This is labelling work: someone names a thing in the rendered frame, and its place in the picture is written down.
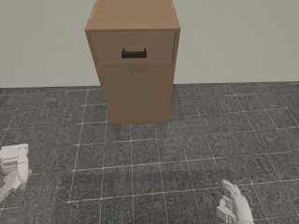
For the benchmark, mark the drawer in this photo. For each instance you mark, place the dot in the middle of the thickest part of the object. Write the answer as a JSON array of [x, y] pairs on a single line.
[[159, 46]]

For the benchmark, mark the right robot hand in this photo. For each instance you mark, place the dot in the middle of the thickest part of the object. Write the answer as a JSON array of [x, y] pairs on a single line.
[[231, 211]]

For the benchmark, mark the left robot hand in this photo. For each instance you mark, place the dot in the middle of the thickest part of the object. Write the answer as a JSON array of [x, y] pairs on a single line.
[[14, 163]]

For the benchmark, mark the handle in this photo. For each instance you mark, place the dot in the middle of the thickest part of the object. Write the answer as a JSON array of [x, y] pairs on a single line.
[[133, 54]]

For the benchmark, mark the cabinet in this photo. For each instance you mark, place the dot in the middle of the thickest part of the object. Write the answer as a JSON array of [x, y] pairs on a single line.
[[135, 92]]

